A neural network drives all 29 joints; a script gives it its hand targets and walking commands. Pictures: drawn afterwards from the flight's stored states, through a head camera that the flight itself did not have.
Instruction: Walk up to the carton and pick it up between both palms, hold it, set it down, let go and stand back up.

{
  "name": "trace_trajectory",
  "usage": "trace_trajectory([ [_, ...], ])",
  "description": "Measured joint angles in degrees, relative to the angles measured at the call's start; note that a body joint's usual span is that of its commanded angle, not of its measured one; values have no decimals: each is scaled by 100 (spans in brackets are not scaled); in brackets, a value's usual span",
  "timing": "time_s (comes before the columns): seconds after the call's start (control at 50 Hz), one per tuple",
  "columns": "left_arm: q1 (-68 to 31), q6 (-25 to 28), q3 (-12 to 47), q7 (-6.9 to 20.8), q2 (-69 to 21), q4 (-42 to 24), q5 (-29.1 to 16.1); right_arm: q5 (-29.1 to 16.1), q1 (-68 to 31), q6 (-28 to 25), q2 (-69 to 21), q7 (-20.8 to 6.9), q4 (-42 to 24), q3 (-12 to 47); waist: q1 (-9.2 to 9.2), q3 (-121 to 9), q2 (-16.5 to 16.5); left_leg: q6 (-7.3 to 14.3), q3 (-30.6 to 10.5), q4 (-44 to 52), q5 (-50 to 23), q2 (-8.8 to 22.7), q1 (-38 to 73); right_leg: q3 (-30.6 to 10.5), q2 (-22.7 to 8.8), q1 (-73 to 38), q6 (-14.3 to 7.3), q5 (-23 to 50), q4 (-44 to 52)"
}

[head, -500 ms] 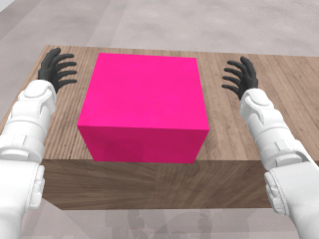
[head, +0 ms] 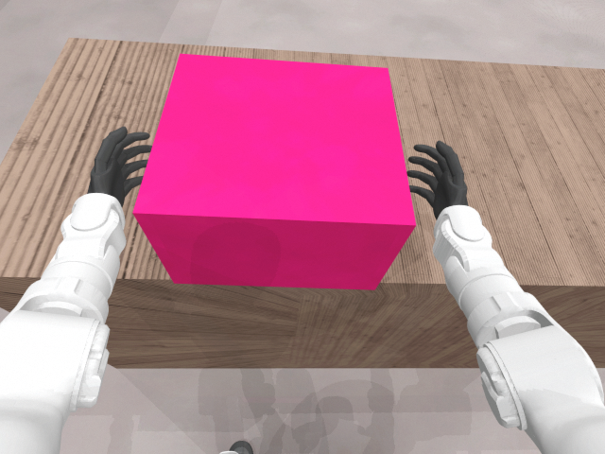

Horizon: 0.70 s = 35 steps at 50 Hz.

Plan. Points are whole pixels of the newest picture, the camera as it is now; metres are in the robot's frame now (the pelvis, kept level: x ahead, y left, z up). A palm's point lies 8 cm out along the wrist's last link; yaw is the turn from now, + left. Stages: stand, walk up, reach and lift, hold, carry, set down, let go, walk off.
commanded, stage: reach and lift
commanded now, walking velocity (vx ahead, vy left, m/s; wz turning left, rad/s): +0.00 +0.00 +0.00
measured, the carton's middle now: (280, 175) +0.50 +0.05 +0.03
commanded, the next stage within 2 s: none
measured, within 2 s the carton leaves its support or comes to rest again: neither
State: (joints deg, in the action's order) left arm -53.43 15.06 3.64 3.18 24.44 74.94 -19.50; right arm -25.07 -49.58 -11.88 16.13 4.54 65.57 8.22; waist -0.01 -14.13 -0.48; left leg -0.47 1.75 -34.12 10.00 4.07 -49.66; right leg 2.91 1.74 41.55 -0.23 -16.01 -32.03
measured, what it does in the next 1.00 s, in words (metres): stands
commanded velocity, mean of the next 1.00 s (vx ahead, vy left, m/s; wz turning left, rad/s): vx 0.00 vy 0.00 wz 0.00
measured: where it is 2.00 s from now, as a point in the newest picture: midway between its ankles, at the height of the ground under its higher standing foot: outside the picture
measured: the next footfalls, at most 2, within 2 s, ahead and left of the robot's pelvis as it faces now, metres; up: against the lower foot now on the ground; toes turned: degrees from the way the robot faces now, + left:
none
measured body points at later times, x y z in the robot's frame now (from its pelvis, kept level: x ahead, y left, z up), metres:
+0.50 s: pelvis -0.01 +0.01 -0.01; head +0.09 +0.03 +0.43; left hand +0.46 +0.24 +0.06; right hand +0.47 -0.16 +0.06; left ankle +0.04 +0.12 -0.72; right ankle -0.03 -0.12 -0.72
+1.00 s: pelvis -0.01 +0.01 +0.00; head +0.10 +0.03 +0.44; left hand +0.45 +0.24 +0.05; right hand +0.47 -0.15 +0.06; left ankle +0.04 +0.12 -0.72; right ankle -0.03 -0.12 -0.72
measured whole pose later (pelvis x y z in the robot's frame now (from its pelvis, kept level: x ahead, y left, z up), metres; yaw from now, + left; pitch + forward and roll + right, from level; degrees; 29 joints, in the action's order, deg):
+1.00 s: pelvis -0.01 +0.01 +0.00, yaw +0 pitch +25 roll -3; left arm -56.0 17.6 -4.2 -0.5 16.3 75.3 -9.9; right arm -11.8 -54.2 -14.4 12.2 4.6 70.8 -5.5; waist -2.1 -12.7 -0.4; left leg 0.3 2.0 -32.9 8.6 3.7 -49.7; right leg 2.7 1.4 41.4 0.2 -14.3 -30.3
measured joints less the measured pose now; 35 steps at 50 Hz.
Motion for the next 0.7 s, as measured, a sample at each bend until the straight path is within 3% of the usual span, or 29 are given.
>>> trace_trajectory([
  [0.4, -428, 136, 200, -206, -310, 303, 21, -104, -503, -61, 131, -154, 469, 34, -50, -124, 60, 122, 113, -189, 10, -39, -276, -110, -62, 321, 96, 9, -220],
  [0.52, -465, 165, -53, -373, -629, 262, 234, 292, -566, -65, -67, -245, 559, -234, -210, -75, 36, 121, 123, -186, -15, -32, -310, -120, -55, 368, 75, 26, -235],
  [0.56, -442, 175, -169, -407, -692, 223, 326, 454, -586, -127, -139, -115, 599, -483, -251, -41, 55, 114, 100, -167, -34, -20, -308, -100, -40, 345, 70, 61, -181],
  [0.7, -345, 179, -292, -416, -720, 78, 442, 740, -589, -126, -183, -66, 558, -738, -256, -2, 57, 94, 51, -104, -79, 3, -307, -54, -7, 307, 52, 125, -63],
])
